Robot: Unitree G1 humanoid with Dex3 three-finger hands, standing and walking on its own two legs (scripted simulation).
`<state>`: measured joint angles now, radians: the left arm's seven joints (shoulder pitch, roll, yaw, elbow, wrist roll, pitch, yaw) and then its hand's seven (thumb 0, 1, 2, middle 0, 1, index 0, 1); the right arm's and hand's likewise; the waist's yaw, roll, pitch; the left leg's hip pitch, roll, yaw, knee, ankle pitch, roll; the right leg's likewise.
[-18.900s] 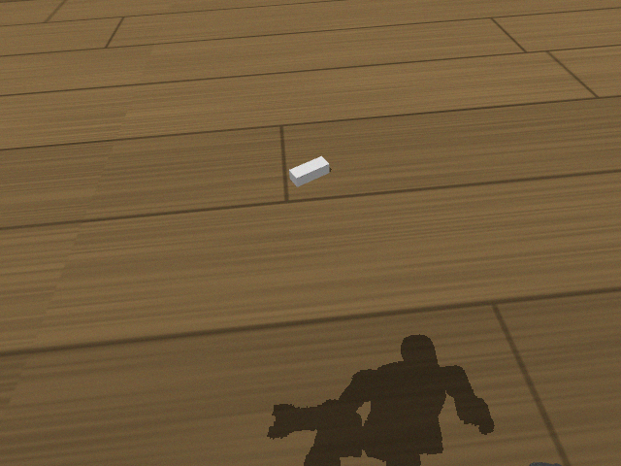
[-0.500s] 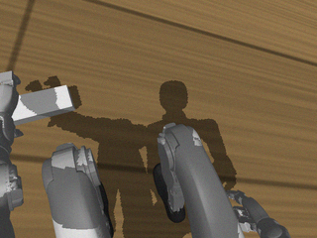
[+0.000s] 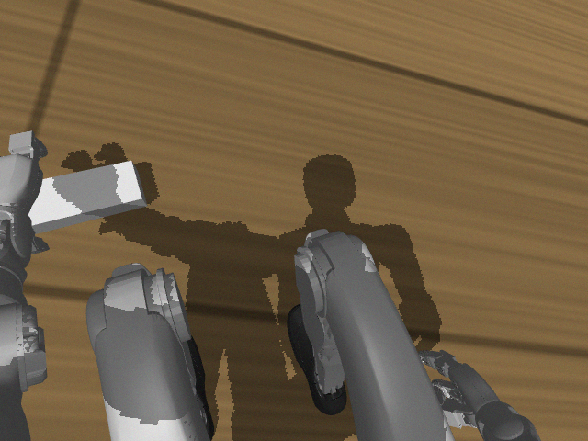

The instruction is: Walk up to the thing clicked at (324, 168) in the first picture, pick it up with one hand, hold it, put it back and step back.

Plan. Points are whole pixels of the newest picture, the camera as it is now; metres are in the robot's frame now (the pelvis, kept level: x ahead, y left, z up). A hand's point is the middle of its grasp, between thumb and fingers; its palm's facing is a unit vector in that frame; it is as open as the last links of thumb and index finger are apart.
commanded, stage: rise first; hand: left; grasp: from above
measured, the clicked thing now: (84, 197) +0.47 +0.29 -0.30
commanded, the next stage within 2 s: approach in 0.38 s
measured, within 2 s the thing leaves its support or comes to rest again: neither
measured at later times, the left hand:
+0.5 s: hand (28, 210) +0.42 +0.32 -0.18, palm faces -0.42 -0.10 -0.90, open 14.1 cm
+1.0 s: hand (83, 169) +0.48 +0.25 -0.18, palm faces -0.38 -0.08 -0.92, open 14.0 cm
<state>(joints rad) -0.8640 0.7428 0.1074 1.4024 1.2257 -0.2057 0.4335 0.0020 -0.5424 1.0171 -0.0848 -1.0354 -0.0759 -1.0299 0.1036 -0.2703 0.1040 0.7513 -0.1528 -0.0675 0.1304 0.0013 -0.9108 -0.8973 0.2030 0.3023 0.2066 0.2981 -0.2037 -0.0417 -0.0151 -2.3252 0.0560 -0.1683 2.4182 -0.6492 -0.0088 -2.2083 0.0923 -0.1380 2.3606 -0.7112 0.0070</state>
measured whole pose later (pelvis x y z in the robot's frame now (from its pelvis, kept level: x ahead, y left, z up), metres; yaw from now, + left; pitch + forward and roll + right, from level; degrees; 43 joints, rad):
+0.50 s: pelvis +0.00 +0.00 +0.00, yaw +0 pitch +30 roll -8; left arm -0.86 0.76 0.12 1.41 1.24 -0.22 0.44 0.00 -0.53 1.01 -0.09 -1.03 -0.08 -1.02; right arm 0.12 -0.27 0.11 0.75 -0.16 -0.08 0.13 0.00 -0.91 -0.90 0.20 0.30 0.21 0.30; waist -0.22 -0.05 0.00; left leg -2.34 0.05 -0.17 2.43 -0.64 -0.01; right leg -2.22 0.09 -0.14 2.37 -0.70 0.01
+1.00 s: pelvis +0.00 +0.00 -0.01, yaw -1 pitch +31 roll -8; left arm -1.01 0.69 0.09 1.54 1.24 -0.09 0.52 0.00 -0.52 1.01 -0.09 -1.06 -0.09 -1.05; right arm 0.15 -0.29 0.16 0.72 -0.16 -0.09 0.15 0.00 -0.91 -0.89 0.20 0.30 0.21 0.30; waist -0.30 -0.03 0.00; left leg -2.35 0.07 -0.17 2.43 -0.64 -0.01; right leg -2.25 0.10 -0.14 2.37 -0.69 0.01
